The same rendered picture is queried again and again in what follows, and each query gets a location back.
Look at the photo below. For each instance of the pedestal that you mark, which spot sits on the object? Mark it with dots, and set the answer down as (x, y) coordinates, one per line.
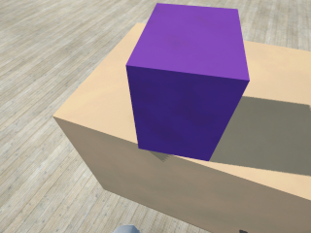
(258, 178)

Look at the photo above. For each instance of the carton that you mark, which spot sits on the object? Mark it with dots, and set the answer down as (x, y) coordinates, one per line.
(186, 76)

